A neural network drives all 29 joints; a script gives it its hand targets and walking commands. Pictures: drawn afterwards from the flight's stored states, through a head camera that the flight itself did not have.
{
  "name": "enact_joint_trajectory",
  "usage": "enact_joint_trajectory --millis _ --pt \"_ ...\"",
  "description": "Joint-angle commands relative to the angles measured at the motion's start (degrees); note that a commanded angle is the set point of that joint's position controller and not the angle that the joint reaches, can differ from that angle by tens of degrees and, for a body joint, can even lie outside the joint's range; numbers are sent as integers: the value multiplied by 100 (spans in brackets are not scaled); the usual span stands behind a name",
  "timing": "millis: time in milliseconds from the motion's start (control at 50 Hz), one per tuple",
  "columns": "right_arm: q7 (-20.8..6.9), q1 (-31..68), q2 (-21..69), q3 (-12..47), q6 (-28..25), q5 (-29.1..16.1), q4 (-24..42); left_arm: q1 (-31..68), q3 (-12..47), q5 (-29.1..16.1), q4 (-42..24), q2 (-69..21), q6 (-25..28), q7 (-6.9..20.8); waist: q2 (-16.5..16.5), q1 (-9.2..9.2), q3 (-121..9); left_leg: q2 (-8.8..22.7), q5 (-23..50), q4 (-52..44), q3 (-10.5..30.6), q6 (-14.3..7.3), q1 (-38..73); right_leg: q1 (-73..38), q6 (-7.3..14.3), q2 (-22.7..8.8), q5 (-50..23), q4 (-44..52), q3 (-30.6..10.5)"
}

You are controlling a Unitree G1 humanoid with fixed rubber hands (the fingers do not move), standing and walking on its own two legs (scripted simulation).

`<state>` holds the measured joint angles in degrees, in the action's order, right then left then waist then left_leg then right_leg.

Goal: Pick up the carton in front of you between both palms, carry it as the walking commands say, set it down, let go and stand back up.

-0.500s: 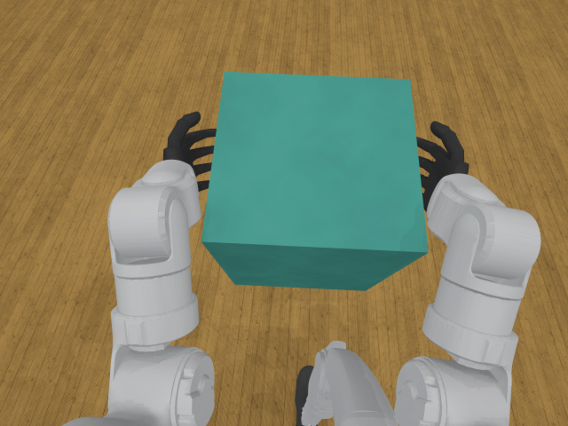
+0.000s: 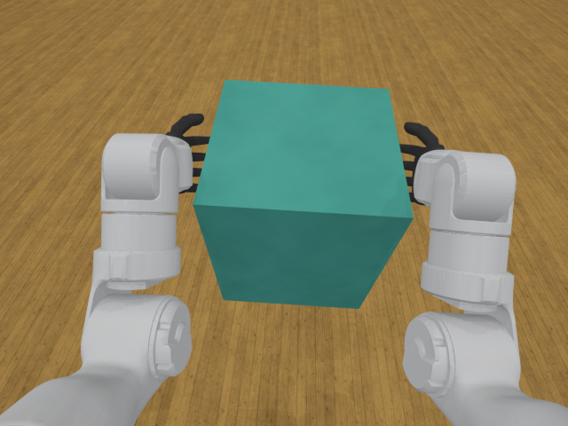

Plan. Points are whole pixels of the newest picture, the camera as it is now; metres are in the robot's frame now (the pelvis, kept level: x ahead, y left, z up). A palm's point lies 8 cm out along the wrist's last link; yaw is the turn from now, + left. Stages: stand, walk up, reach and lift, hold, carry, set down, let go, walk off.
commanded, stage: carry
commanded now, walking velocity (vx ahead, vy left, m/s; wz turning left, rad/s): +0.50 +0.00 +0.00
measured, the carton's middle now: (298, 204) +0.40 -0.02 +0.13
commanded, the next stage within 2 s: none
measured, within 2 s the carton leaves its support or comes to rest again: neither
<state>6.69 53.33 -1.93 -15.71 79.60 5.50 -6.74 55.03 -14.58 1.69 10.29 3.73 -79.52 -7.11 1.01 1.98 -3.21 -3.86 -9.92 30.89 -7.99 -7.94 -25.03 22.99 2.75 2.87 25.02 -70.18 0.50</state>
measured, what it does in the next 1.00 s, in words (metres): walks ahead: right foot, then left foot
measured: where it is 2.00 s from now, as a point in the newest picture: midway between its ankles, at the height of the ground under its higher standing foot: (294, 217)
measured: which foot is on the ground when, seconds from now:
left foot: down 0.00-0.40, up 0.42-0.74, down 0.76-1.00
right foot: up 0.00-0.36, down 0.38-0.80, up 0.82-1.00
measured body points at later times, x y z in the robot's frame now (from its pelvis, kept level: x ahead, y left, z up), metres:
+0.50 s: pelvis +0.30 -0.07 +0.01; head +0.35 -0.06 +0.46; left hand +0.59 +0.10 +0.06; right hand +0.61 -0.21 +0.06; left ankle +0.17 +0.03 -0.64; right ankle +0.34 -0.15 -0.72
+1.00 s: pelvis +0.60 -0.03 +0.02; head +0.57 -0.02 +0.47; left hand +0.88 +0.11 +0.10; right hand +0.86 -0.20 +0.10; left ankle +0.59 +0.06 -0.72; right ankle +0.61 -0.16 -0.67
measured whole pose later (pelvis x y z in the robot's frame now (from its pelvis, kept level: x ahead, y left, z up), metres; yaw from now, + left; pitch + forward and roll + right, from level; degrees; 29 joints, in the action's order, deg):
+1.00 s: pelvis +0.60 -0.03 +0.02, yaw -3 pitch +4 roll +0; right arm 5.2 8.9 7.6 -5.8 70.2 7.1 14.8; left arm 8.8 -6.2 7.8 -15.9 -7.6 -71.8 -5.0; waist -0.4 1.6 -9.2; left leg 2.3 -12.0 20.0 -12.9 -2.4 -12.0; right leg 30.1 -0.3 -5.7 17.4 -50.5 5.6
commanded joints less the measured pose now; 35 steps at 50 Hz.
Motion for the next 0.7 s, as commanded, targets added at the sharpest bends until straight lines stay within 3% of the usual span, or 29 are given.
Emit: enact_joint_trajectory --millis 0,40,80,180,280,320,340,360,380,400,420,440,460,480,540,600,680 --pt "-1296 4728 6173 3221 80 -3098 337 4032 2436 -1941 -477 -5602 -55 1101 -163 112 -2303 2069 1087 -1233 2981 -556 2908 1689 -87 -426 -552 -44 -296" --pt "-1398 4923 6568 3159 35 -3330 296 3778 2215 -1639 -302 -5705 -16 1011 6 127 -2340 1960 1159 -1366 2638 -322 2780 1495 -169 -486 -692 395 -178" --pt "-1487 4799 6890 3030 -48 -3339 105 3434 2101 -1402 -31 -5896 65 974 203 135 -2339 1941 1597 -1430 2339 -281 2994 1631 -235 -508 -780 1011 -49" --pt "-1660 3634 7412 2882 -374 -2928 -125 2371 2431 -1151 53 -6661 410 1005 548 -11 -2100 1723 3156 -1466 1335 15 3506 1563 -283 -477 -1605 2944 478" --pt "-1585 1840 7242 3295 -736 -2259 892 1497 3506 -1499 -1275 -7397 770 1133 862 -27 -2015 1406 4334 -1109 336 220 4041 824 -235 -177 -2574 4498 1049" --pt "-1510 1048 7045 3659 -878 -2025 1403 1117 4037 -1685 -1912 -7482 888 1219 944 -86 -2352 1251 4863 -227 -54 402 3827 -425 -126 29 -2898 5145 1375" --pt "-1492 640 6959 3870 -946 -1951 1652 862 4273 -1758 -2186 -7486 949 1269 813 -148 -2632 1175 4460 455 -207 568 3198 -1666 -54 -70 -3106 5338 1325" --pt "-1498 377 6824 4077 -1005 -1918 1929 414 4432 -1803 -2401 -7440 1006 1323 475 -327 -2934 1143 2875 1335 -113 697 2164 -2952 83 -828 -3240 5016 463" --pt "-1531 163 6926 4308 -1001 -1952 2120 95 4475 -1669 -2559 -7189 1078 1357 -761 -356 -3634 778 746 2654 125 819 457 -4750 847 -2257 -4473 4282 -1586" --pt "-1568 -223 6887 4426 -1035 -1933 2257 -314 4567 -1623 -2599 -7068 1136 1383 -1696 -393 -3683 159 -1915 3780 400 889 -1224 -5603 1583 -2655 -4543 4643 -2665" --pt "-1579 -522 6873 4581 -1112 -1928 2398 -583 4722 -1693 -2874 -7077 1181 1424 -1451 -414 -3456 396 -2039 4389 785 804 -1820 -5493 1519 -2659 -4480 4704 -2439" --pt "-1579 -724 6846 4712 -1198 -1934 2643 -823 4884 -1748 -3137 -7113 1234 1470 -903 -434 -3246 618 -1805 4197 921 733 -1978 -5208 1243 -2500 -4438 4761 -2034" --pt "-1555 -799 6726 4772 -1275 -1924 2881 -970 4957 -1883 -3217 -7348 1286 1546 -418 -376 -2921 846 -1502 3629 921 725 -1853 -4629 951 -2398 -4306 4979 -1583" --pt "-1548 -1110 6882 4900 -1285 -2013 2985 -1236 5007 -1959 -3313 -7365 1310 1586 -351 -349 -2728 970 -1359 2917 875 764 -1503 -4089 786 -2315 -3826 5260 -1287" --pt "-1545 -1675 6892 5061 -1337 -2133 3154 -1557 5084 -2111 -3667 -7104 1298 1668 -743 -335 -2420 830 -1266 1534 426 885 -752 -3303 712 -2091 -3378 5585 -556" --pt "-1543 -2051 6705 5144 -1305 -2106 3076 -2026 5070 -2071 -3588 -6760 1236 1743 -1053 -328 -2003 673 -304 409 -18 897 -432 -2953 519 -1805 -3625 5591 131" --pt "-1605 -2083 6301 5155 -1144 -2175 2973 -2264 4939 -1894 -3393 -6317 1115 1753 -1073 -330 -1448 587 408 -264 -392 849 52 -2449 281 -1631 -3165 5427 562"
